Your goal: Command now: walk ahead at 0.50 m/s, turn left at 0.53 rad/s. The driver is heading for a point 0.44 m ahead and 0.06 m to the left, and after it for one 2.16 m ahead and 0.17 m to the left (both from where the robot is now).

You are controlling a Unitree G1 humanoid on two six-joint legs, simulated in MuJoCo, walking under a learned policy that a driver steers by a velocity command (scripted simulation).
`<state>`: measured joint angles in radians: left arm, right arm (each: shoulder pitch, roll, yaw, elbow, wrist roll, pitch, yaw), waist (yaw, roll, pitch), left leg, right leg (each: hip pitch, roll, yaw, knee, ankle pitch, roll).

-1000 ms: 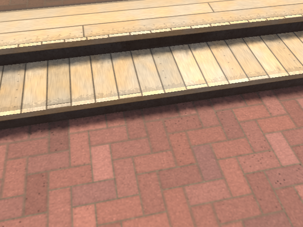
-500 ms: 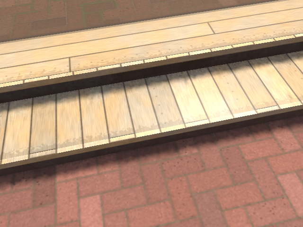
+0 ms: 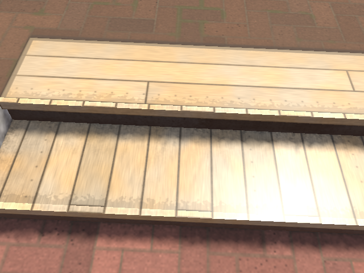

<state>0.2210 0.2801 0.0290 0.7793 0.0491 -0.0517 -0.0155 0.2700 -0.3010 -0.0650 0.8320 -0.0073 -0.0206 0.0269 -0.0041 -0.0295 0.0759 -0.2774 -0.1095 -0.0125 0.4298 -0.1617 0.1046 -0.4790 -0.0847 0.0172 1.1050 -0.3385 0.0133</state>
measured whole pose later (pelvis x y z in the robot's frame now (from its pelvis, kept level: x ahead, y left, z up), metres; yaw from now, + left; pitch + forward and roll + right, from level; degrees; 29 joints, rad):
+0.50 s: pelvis +0.26 -0.04 +0.01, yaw +17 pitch +1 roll +0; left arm 0.23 0.27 0.03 0.78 0.03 -0.08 0.01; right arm 0.21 -0.33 -0.07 0.80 -0.04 0.00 0.03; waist 0.00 0.05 0.05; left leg -0.49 -0.02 -0.03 1.06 -0.34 0.02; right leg -0.20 -0.01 -0.11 0.38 -0.19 -0.03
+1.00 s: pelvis +0.36 +0.01 +0.00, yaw +27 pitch -1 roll +0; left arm 0.23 0.22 0.01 0.85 0.00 0.06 0.03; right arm 0.14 -0.20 0.00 0.81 -0.03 0.01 -0.02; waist 0.01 -0.02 0.07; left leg -0.28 -0.07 0.03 0.46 -0.17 0.09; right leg -0.34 -0.04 -0.01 0.85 -0.47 0.07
